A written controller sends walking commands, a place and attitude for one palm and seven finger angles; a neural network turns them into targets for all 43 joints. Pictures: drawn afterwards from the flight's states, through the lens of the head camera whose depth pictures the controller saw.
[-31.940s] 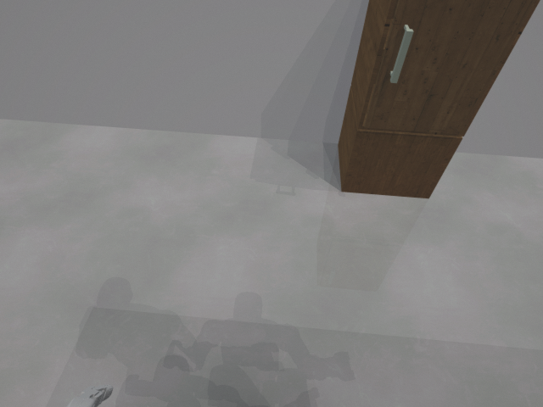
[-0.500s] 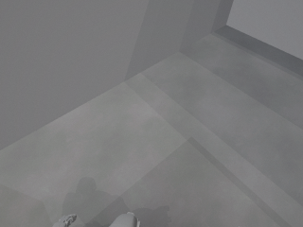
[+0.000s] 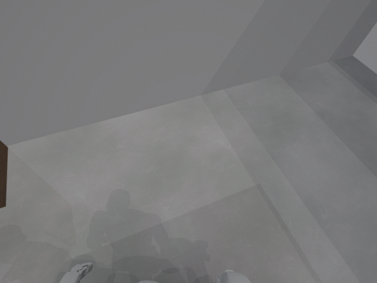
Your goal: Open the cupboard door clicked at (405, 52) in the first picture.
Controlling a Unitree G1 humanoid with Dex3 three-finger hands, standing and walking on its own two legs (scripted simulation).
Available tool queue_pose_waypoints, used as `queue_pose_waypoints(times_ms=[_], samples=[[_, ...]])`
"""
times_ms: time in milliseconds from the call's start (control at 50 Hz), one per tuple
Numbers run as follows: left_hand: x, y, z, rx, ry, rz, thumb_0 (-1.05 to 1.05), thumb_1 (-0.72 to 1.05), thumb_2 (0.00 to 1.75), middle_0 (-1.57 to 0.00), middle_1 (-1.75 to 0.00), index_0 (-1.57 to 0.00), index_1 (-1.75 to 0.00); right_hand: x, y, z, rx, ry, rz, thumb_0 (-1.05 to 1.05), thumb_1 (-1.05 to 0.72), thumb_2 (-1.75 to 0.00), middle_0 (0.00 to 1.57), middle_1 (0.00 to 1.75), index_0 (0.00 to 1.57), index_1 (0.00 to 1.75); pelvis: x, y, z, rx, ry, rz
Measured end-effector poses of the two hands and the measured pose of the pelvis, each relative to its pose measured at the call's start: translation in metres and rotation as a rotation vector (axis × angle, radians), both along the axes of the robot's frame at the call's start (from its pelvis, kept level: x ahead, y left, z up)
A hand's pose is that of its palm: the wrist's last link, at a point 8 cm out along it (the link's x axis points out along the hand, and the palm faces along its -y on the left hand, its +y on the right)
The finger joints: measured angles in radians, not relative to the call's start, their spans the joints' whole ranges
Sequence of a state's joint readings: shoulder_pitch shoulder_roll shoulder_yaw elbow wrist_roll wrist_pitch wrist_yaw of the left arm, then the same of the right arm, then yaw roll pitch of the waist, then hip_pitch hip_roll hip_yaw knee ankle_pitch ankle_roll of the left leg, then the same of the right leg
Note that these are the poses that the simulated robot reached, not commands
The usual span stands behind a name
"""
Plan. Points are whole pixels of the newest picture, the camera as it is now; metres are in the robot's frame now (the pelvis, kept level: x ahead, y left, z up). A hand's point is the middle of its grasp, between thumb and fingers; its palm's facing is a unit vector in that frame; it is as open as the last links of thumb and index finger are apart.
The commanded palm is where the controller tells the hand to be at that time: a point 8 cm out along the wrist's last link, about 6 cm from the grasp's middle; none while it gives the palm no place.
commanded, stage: turn to face it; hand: left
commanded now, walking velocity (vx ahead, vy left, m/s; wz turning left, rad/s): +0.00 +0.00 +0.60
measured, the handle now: out of the picture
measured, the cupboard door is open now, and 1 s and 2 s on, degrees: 46 46 46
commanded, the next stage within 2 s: take the last steps up to it in 1.80 s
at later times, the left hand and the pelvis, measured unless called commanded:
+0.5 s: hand out of the picture +0.00 +0.21 -0.19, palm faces +0.33 -0.92 -0.21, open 7.4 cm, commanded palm none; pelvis +0.00 -0.01 -0.01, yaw +19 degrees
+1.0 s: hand out of the picture +0.00 +0.17 -0.15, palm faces +0.56 -0.79 -0.27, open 7.4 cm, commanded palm none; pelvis +0.03 -0.05 +0.00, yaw +37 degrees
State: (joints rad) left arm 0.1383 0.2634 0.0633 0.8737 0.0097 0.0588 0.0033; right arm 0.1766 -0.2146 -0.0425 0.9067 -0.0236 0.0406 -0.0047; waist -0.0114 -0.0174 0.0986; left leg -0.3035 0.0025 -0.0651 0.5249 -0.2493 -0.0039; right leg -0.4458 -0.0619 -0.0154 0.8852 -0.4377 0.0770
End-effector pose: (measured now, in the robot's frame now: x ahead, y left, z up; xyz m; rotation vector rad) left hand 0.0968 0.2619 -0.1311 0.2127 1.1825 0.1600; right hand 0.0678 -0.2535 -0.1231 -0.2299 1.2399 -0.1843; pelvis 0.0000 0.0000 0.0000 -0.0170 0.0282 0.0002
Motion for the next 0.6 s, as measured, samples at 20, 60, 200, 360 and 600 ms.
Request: queue_pose_waypoints(times_ms=[20,60,200,360,600], samples=[[0.001,-0.002,0.003,0.007,-0.013,0.006,0.0,0.91,0.9,-0.2,-0.3,-0.2,-0.29,0.0,-0.003,-0.003,0.006,0.006,0.004,0.01,-0.9,-0.89,0.21,0.3,0.2,0.3,0.0,-0.004,-0.001,0.001,0.0,0.011],[0.003,-0.008,0.007,0.024,-0.041,0.02,0.0,0.91,0.9,-0.2,-0.3,-0.2,-0.29,0.002,-0.012,-0.01,0.019,0.016,0.012,0.01,-0.9,-0.89,0.21,0.3,0.2,0.3,0.001,-0.013,-0.003,0.006,-0.001,0.036],[-0.027,-0.027,0.016,0.051,-0.041,0.091,0.0,0.91,0.9,-0.2,-0.3,-0.2,-0.29,0.029,-0.033,-0.018,0.038,0.025,0.068,0.01,-0.91,-0.89,0.21,0.3,0.2,0.3,0.003,-0.028,-0.003,0.03,-0.015,0.129],[-0.074,-0.035,-0.002,-0.027,0.012,0.221,0.0,0.91,0.9,-0.2,-0.3,-0.2,-0.3,0.079,-0.01,0.0,0.016,-0.001,0.218,0.01,-0.91,-0.89,0.2,0.3,0.2,0.3,0.007,-0.024,0.0,0.039,-0.011,0.243],[-0.121,0.001,-0.017,-0.039,0.064,0.404,0.0,0.91,0.9,-0.2,-0.3,-0.2,-0.29,0.116,0.04,0.013,-0.032,-0.059,0.41,0.01,-0.91,-0.89,0.21,0.3,0.2,0.3,0.006,-0.008,-0.001,-0.003,0.0,0.382]])
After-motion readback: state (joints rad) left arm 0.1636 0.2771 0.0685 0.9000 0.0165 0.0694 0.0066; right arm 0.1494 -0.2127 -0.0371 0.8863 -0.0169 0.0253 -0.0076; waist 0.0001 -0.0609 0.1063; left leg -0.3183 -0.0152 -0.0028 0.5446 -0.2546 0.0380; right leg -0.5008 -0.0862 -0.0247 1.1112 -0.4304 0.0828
